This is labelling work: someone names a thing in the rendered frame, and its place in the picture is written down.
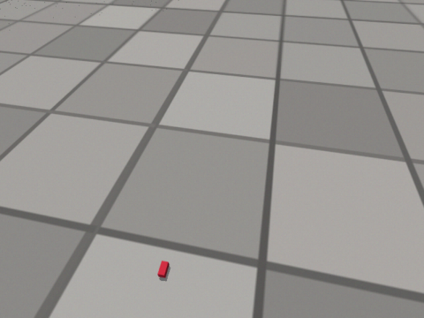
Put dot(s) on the small box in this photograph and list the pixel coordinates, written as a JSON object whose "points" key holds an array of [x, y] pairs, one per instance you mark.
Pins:
{"points": [[163, 269]]}

